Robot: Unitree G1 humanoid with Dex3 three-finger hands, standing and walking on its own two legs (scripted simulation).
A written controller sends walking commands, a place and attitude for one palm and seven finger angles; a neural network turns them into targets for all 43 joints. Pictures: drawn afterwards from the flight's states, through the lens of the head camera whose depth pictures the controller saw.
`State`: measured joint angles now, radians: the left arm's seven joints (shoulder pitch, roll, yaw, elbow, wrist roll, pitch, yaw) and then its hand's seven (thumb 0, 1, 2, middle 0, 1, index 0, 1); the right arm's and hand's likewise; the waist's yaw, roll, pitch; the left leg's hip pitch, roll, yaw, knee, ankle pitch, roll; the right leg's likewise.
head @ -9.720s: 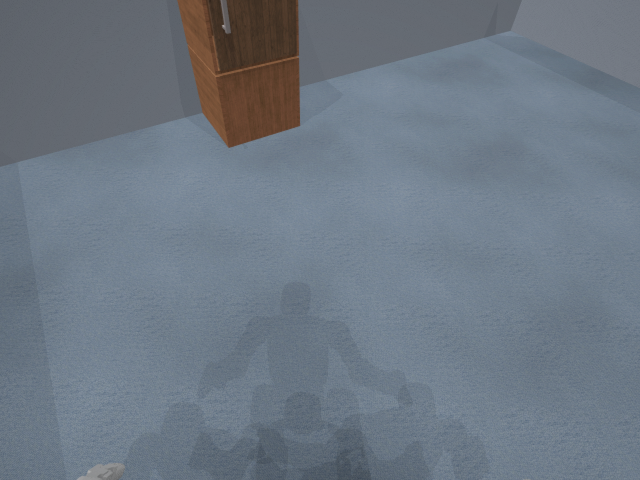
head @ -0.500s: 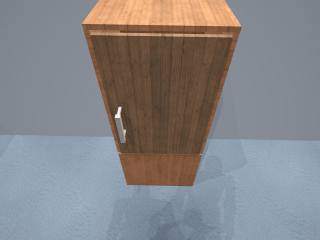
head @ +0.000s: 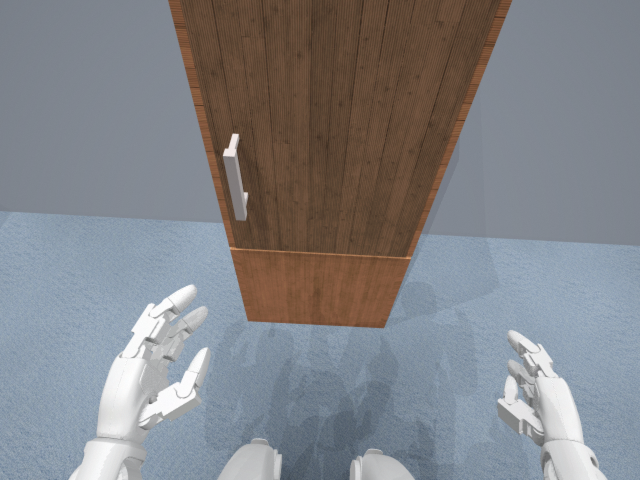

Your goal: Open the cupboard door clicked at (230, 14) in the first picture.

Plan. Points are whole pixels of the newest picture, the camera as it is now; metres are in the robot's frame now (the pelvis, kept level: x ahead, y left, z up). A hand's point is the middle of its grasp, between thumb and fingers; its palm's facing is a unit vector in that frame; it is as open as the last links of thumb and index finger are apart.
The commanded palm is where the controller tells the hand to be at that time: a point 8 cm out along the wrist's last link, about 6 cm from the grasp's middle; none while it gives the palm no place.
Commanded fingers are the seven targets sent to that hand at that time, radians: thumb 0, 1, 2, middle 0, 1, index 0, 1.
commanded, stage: raise the hand with hooked fingers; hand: left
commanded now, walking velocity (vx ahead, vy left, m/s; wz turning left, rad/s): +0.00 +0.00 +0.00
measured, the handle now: (238, 179) +0.58 +0.18 -0.01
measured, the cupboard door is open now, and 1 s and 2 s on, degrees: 0 0 0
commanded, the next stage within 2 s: move the hooked fingers beside the handle in 1.72 s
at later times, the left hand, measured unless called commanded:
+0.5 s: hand (134, 369) +0.24 +0.23 +0.02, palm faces +0.04 -1.00 -0.04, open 11.3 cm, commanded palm +0.21 +0.29 +0.02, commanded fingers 0.00 -0.15 0.45 -0.28 -0.98 -0.28 -0.98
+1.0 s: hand (96, 348) +0.26 +0.29 +0.02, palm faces +0.05 -1.00 -0.07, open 13.8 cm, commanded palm +0.24 +0.34 +0.02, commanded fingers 0.00 -0.50 0.30 -0.30 -1.20 -0.30 -1.20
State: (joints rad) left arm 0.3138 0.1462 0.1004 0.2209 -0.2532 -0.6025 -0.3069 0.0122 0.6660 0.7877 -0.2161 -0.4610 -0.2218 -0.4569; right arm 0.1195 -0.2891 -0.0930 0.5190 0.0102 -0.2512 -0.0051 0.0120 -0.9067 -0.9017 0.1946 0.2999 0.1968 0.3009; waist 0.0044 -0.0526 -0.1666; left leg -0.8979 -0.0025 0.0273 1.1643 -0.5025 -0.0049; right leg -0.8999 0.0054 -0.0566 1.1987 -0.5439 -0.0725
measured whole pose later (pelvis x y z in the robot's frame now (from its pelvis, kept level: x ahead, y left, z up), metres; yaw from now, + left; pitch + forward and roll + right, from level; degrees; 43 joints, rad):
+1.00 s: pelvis -0.01 +0.04 -0.01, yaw +0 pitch +19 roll -4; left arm 0.14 0.34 0.32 0.26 -0.32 -0.43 -0.38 -0.01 -0.46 0.32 -0.30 -1.17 -0.30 -1.17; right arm 0.20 -0.24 0.03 0.53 0.02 -0.19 -0.05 0.01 -0.90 -0.90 0.20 0.30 0.20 0.30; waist 0.00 0.01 -0.15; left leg -1.06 0.00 -0.02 1.26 -0.52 0.04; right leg -1.00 0.01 -0.11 1.19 -0.52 -0.02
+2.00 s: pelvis +0.00 +0.03 -0.02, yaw +0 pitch +21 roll -3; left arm -0.06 0.39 0.40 0.45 -0.34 -0.42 -0.47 -0.01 -0.50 0.30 -0.30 -1.20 -0.31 -1.20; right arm 0.22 -0.27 0.03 0.56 0.03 -0.18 -0.06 0.01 -0.90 -0.90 0.20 0.30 0.20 0.30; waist -0.02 0.01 -0.15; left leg -1.10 0.00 -0.03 1.28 -0.54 0.03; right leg -1.05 0.01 -0.11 1.22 -0.54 -0.03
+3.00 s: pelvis -0.01 +0.03 -0.04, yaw -2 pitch +26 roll -4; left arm -0.70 0.49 0.44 1.02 -0.14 -0.49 -0.30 -0.01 -0.50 0.30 -0.30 -1.20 -0.31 -1.20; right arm 0.28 -0.27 0.04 0.62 -0.01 0.00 -0.02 0.01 -0.90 -0.90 0.20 0.30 0.20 0.30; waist -0.13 0.02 -0.15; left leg -1.27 0.02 0.00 1.35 -0.55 0.04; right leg -1.22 0.03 -0.09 1.29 -0.53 -0.03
